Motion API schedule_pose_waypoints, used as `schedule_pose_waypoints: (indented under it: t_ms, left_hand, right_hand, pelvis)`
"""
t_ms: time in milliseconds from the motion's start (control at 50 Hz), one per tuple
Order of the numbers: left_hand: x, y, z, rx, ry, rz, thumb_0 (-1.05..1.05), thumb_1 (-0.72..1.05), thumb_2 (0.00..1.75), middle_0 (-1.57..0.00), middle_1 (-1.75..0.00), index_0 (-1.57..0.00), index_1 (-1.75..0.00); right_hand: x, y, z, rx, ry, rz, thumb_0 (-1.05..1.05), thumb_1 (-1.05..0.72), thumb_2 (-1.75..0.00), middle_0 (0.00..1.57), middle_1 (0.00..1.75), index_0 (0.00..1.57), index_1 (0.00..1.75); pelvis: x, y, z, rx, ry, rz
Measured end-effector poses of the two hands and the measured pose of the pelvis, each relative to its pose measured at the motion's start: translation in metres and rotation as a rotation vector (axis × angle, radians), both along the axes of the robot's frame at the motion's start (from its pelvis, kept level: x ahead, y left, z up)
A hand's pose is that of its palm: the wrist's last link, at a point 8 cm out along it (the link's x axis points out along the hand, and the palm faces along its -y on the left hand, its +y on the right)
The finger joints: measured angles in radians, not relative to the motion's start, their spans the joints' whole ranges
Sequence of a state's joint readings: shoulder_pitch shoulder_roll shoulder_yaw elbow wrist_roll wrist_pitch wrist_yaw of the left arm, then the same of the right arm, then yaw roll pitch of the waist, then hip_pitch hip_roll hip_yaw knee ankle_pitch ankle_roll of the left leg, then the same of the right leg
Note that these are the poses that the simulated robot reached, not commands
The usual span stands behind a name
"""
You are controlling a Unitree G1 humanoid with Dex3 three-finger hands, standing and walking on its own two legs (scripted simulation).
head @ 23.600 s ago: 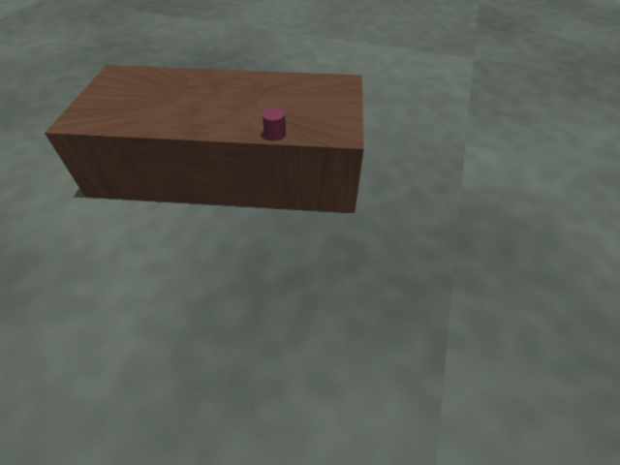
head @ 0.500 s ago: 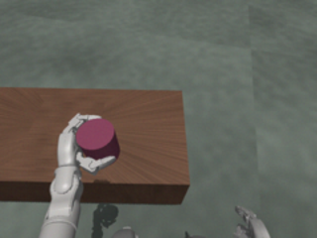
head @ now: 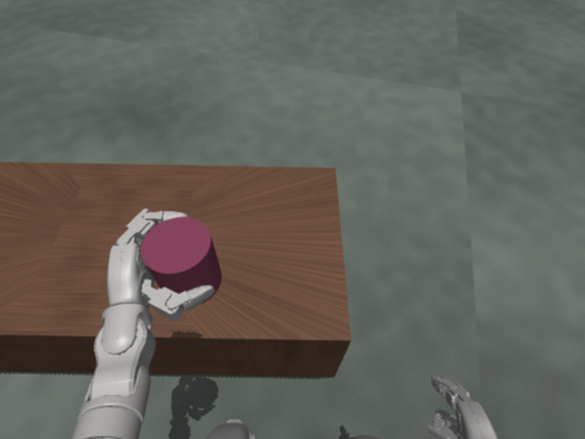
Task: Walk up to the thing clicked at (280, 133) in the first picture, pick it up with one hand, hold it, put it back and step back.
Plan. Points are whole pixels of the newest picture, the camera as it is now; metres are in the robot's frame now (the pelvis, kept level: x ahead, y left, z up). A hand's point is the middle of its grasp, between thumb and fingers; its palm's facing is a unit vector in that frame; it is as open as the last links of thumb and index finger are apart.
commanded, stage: crouch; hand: left
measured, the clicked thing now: (184, 263) +0.33 +0.15 +0.05
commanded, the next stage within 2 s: lower in 1.24 s
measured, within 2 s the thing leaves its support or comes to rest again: neither
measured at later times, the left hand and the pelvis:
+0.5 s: hand (185, 276) +0.38 +0.19 -0.08, palm faces +0.16 -0.99 -0.02, open 11.8 cm; pelvis -0.02 +0.00 -0.08, yaw -1 degrees
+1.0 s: hand (193, 279) +0.42 +0.20 -0.18, palm faces +0.16 -0.99 -0.01, open 11.8 cm; pelvis -0.05 +0.00 -0.18, yaw -4 degrees
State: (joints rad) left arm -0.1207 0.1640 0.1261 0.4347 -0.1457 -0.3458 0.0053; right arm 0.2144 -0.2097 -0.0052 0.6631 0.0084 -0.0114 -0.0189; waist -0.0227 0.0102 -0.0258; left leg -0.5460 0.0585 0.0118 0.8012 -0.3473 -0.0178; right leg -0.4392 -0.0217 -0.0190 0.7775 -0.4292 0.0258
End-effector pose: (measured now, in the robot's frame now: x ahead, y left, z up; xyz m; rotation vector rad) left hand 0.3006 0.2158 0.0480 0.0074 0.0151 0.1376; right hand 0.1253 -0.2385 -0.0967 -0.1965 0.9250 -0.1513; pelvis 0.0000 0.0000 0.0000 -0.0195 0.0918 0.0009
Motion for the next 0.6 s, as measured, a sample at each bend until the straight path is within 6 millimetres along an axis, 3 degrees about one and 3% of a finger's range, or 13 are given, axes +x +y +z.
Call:
schedule_pose_waypoints:
  t_ms: [160,300,460,600]
  left_hand:
    - [0.004,0.003,-0.014,-0.017,0.007,0.01,-0.02,-0.61,1.0,-0.65,-1.02,-0.65,-0.99]
    - [0.014,0.011,-0.055,-0.017,0.047,0.029,-0.02,-0.61,0.99,-0.66,-1.01,-0.66,-0.98]
    - [0.04,0.022,-0.118,0.004,0.018,0.024,-0.02,-0.61,0.99,-0.66,-1.01,-0.67,-0.98]
    - [0.07,0.032,-0.158,-0.004,-0.024,0.043,-0.02,-0.61,1.0,-0.67,-1.0,-0.67,-0.97]
  right_hand:
    - [-0.001,-0.003,-0.003,-0.009,0.015,0.007,0.01,-0.92,-0.91,0.2,0.3,0.2,0.3]
    - [-0.011,-0.01,-0.022,-0.028,0.068,0.019,0.01,-0.91,-0.91,0.2,0.3,0.2,0.3]
    - [-0.038,-0.022,-0.072,-0.068,0.171,0.026,0.01,-0.92,-0.91,0.2,0.3,0.2,0.3]
    - [-0.063,-0.023,-0.125,-0.067,0.27,0.006,0.01,-0.93,-0.91,0.2,0.3,0.2,0.3]
  pelvis:
    - [-0.001,-0.001,-0.004,-0.001,0.023,0.002]
    - [-0.008,-0.002,-0.02,-0.005,0.099,0.001]
    - [-0.018,-0.004,-0.069,-0.018,0.252,-0.007]
    - [-0.025,-0.003,-0.114,-0.031,0.35,-0.022]
